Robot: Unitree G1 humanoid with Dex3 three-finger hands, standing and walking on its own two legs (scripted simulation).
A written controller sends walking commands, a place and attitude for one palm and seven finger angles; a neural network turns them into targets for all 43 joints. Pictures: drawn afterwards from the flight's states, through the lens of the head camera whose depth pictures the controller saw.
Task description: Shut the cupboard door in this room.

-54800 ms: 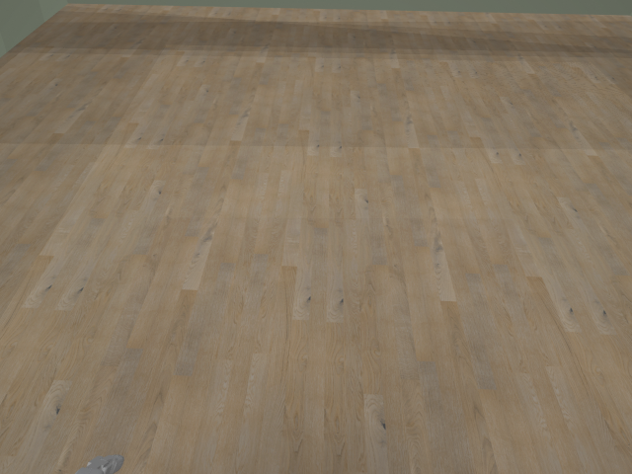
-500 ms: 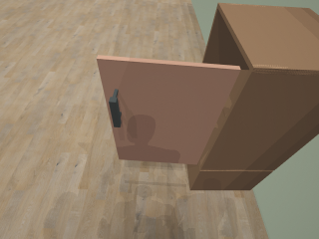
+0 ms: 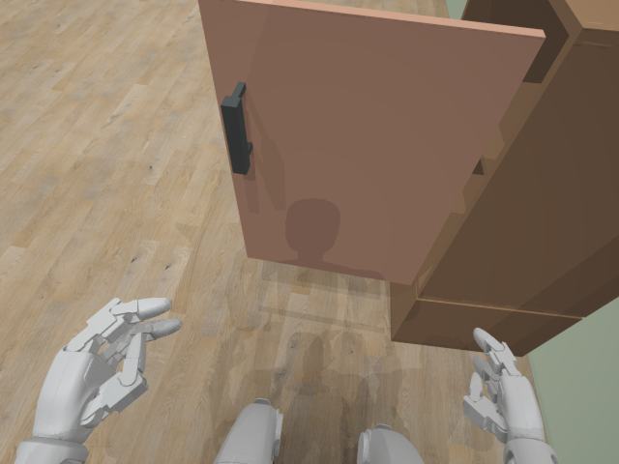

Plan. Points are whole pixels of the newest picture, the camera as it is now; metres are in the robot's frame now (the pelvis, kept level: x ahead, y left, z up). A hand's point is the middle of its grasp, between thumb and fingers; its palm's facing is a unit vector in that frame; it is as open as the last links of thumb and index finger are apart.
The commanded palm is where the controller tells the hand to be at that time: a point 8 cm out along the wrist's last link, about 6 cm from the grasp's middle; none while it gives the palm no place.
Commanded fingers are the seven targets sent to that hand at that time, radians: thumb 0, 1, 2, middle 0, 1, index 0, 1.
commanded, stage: raise the hand and make a fist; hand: left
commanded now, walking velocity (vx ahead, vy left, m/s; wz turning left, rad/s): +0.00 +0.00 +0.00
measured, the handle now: (240, 129) +0.55 +0.18 +0.10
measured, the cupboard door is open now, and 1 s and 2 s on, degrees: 86 86 86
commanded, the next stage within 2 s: bring the fist close to the handle in 1.36 s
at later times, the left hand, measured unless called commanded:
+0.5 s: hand (148, 341) +0.23 +0.21 +0.07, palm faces -0.06 -1.00 -0.02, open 3.4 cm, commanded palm +0.20 +0.26 +0.08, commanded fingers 0.00 0.90 0.90 -1.17 -1.36 -1.17 -1.36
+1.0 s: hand (147, 311) +0.25 +0.21 +0.09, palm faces -0.06 -1.00 -0.04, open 3.1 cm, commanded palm +0.23 +0.26 +0.10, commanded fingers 0.00 0.90 0.90 -1.30 -1.50 -1.30 -1.50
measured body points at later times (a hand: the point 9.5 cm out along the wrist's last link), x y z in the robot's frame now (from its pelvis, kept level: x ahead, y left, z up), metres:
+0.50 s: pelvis +0.02 +0.02 +0.02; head +0.08 +0.03 +0.46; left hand +0.22 +0.26 +0.08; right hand +0.19 -0.22 -0.05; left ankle +0.05 +0.13 -0.62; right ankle +0.03 -0.10 -0.62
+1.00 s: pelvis +0.03 +0.03 +0.04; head +0.08 +0.04 +0.48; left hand +0.25 +0.26 +0.10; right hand +0.20 -0.21 -0.03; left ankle +0.05 +0.13 -0.62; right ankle +0.03 -0.10 -0.62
